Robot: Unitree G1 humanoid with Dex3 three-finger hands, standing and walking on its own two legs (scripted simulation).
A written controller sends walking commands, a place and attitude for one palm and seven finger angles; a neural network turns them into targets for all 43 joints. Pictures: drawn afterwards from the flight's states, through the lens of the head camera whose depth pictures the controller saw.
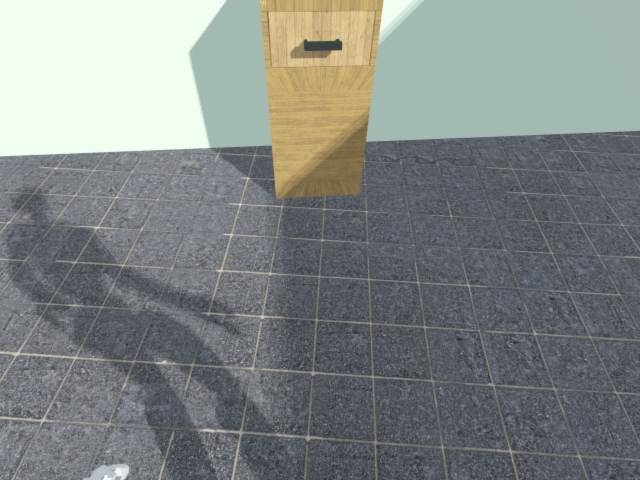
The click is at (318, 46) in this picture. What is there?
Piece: drawer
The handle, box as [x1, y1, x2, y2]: [304, 39, 341, 50]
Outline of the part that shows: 304,39 305,50 341,49 341,41 338,39 336,39 335,41 307,41 306,39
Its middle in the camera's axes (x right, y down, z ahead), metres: +0.00 -0.68 +1.34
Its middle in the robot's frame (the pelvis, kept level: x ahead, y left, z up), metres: +1.45 +0.07 -0.04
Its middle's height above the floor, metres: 0.72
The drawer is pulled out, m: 0.00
